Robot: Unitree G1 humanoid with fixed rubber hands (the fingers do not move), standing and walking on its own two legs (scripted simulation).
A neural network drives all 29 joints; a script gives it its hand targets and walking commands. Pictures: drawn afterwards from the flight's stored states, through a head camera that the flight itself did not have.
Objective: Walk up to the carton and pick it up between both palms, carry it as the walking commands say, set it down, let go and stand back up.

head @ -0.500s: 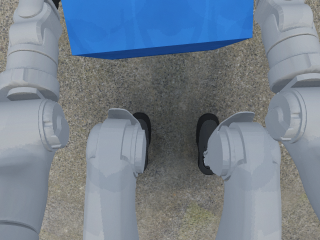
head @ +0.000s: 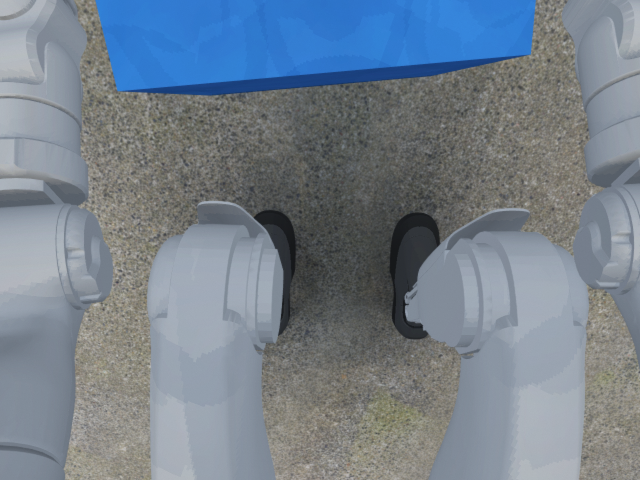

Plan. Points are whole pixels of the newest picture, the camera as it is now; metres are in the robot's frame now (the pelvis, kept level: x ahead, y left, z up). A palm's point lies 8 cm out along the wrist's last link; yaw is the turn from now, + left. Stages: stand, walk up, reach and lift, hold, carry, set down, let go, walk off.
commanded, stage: set down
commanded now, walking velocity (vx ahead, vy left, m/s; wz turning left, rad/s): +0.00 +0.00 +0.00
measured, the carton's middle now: out of the picture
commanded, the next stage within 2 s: let go in 1.44 s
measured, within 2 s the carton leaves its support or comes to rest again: neither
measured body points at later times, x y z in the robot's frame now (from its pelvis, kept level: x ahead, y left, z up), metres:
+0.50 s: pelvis +0.00 +0.00 +0.06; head +0.37 +0.03 +0.31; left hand +0.55 +0.29 -0.07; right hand +0.57 -0.19 -0.07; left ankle +0.12 +0.11 -0.32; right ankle +0.12 -0.12 -0.32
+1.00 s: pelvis +0.02 +0.00 +0.18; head +0.34 +0.02 +0.50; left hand +0.54 +0.30 +0.11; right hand +0.57 -0.20 +0.09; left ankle +0.12 +0.11 -0.32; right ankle +0.12 -0.12 -0.32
